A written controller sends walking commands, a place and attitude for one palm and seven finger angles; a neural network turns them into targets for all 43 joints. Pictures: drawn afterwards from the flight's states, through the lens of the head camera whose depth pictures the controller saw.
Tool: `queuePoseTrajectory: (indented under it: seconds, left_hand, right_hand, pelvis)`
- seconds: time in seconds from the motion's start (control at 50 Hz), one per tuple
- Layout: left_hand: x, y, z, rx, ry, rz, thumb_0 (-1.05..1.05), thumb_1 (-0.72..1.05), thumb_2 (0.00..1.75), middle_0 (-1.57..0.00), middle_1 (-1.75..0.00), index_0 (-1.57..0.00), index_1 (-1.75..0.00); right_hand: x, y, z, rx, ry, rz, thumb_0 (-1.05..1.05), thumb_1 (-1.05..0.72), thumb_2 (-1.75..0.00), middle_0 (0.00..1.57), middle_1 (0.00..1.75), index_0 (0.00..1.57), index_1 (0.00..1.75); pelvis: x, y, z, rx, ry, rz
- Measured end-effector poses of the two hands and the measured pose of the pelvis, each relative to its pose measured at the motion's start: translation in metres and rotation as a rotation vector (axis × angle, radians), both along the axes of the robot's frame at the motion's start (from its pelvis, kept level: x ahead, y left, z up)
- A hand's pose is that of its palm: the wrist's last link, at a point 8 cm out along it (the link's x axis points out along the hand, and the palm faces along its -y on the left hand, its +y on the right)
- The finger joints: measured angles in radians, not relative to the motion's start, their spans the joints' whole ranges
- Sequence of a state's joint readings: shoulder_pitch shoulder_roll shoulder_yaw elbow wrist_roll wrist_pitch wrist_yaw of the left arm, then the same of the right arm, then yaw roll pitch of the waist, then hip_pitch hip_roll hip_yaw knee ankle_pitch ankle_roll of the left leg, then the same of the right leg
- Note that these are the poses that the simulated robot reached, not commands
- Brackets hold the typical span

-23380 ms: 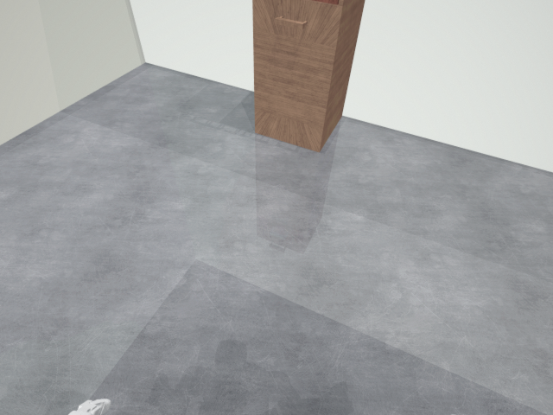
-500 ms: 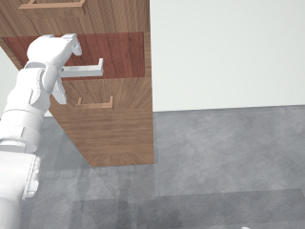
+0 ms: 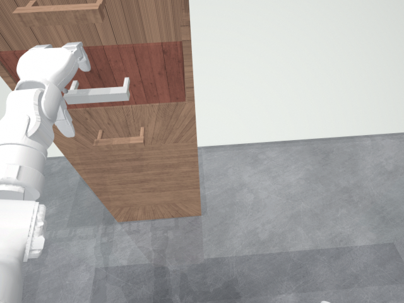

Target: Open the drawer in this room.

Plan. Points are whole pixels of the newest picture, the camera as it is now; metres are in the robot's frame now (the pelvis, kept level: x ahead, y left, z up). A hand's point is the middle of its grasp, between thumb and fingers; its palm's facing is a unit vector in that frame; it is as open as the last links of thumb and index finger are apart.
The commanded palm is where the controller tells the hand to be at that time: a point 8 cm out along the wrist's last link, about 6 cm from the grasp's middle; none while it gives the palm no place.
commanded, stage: re-aim the fingers above the handle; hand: left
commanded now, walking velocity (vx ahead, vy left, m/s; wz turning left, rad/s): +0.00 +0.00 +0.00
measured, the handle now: (99, 89) +0.55 +0.24 +0.11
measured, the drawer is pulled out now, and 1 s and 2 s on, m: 0.00 0.00 0.00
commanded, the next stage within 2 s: lower the fingers behind the handle in 1.38 s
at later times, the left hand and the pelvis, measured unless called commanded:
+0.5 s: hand (57, 83) +0.48 +0.28 +0.18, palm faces +0.08 +0.01 -1.00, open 13.8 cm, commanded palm +0.45 +0.26 +0.23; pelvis +0.00 +0.01 +0.00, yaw -1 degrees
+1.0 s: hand (41, 82) +0.48 +0.31 +0.19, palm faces +0.04 +0.04 -1.00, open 13.8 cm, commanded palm +0.45 +0.27 +0.23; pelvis +0.00 +0.01 +0.00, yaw -1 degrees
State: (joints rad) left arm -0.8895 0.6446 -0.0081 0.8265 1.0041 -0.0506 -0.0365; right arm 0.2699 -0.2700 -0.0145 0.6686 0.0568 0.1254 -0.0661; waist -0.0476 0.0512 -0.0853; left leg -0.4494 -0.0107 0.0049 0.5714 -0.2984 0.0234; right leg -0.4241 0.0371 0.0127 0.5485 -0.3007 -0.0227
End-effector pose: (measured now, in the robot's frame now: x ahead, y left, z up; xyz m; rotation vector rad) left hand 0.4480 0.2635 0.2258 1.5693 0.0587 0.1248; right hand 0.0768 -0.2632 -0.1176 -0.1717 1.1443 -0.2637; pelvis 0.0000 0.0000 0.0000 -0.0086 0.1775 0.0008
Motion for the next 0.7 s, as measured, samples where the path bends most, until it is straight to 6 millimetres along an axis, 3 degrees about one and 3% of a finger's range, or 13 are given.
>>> queuePoseTrajectory:
  seconds: [0.12,0.24,0.34,0.4,0.46,0.52,0.58,0.64,0.7]
  left_hand:
    - [-0.003,0.012,0.004,0.023,0.051,0.076,0.00,-0.49,0.31,-0.32,-1.20,-0.32,-1.20]
    - [0.000,-0.016,-0.012,-0.002,0.128,-0.054,0.00,-0.49,0.31,-0.32,-1.20,-0.32,-1.20]
    - [0.007,-0.037,-0.011,-0.039,0.051,-0.165,0.00,-0.49,0.31,-0.32,-1.20,-0.32,-1.20]
    - [0.011,-0.028,-0.003,-0.043,-0.020,-0.119,0.00,-0.49,0.31,-0.32,-1.20,-0.32,-1.20]
    - [0.012,-0.005,0.005,-0.018,-0.047,-0.001,0.01,-0.49,0.31,-0.32,-1.20,-0.32,-1.20]
    - [0.006,0.017,0.009,0.018,-0.020,0.112,0.00,-0.49,0.31,-0.32,-1.20,-0.32,-1.20]
    - [-0.004,0.026,0.004,0.035,0.057,0.152,0.00,-0.49,0.31,-0.32,-1.20,-0.32,-1.20]
    - [-0.011,0.014,-0.010,0.021,0.141,0.084,0.00,-0.49,0.31,-0.32,-1.20,-0.31,-1.20]
    - [-0.012,-0.014,-0.021,-0.004,0.169,-0.065,0.00,-0.49,0.31,-0.32,-1.20,-0.32,-1.20]
  right_hand:
    - [-0.003,0.001,-0.002,0.010,0.028,0.006,0.01,-0.90,-0.89,0.20,0.30,0.20,0.30]
    - [-0.001,0.002,0.002,-0.011,0.021,0.005,0.01,-0.90,-0.89,0.20,0.30,0.20,0.30]
    - [0.000,0.005,0.003,-0.014,-0.002,-0.005,0.01,-0.90,-0.89,0.20,0.30,0.20,0.30]
    - [-0.002,0.008,0.000,0.001,-0.002,-0.011,0.01,-0.90,-0.89,0.20,0.30,0.20,0.30]
    - [-0.005,0.012,-0.003,0.025,0.012,-0.012,0.01,-0.90,-0.89,0.20,0.30,0.20,0.30]
    - [-0.008,0.015,-0.006,0.047,0.029,-0.011,0.01,-0.90,-0.89,0.20,0.30,0.20,0.30]
    - [-0.008,0.016,-0.006,0.050,0.043,-0.004,0.01,-0.90,-0.89,0.20,0.30,0.20,0.30]
    - [-0.004,0.013,-0.003,0.026,0.045,0.015,0.01,-0.90,-0.89,0.20,0.30,0.20,0.30]
    - [0.005,0.009,0.003,-0.012,0.020,0.031,0.01,-0.90,-0.89,0.20,0.30,0.20,0.30]
  pelvis:
    - [0.002,0.001,0.001,-0.003,-0.003,0.015]
    - [0.003,0.004,0.001,-0.004,-0.013,0.019]
    - [0.002,0.006,0.000,-0.003,-0.007,0.003]
    - [0.002,0.007,0.000,-0.002,0.001,-0.008]
    - [0.002,0.007,0.000,-0.002,0.009,-0.016]
    - [0.004,0.007,0.001,-0.002,0.011,-0.016]
    - [0.005,0.007,0.002,-0.003,0.001,0.000]
    - [0.005,0.007,0.002,-0.004,-0.018,0.022]
    - [0.004,0.007,0.002,-0.005,-0.029,0.034]
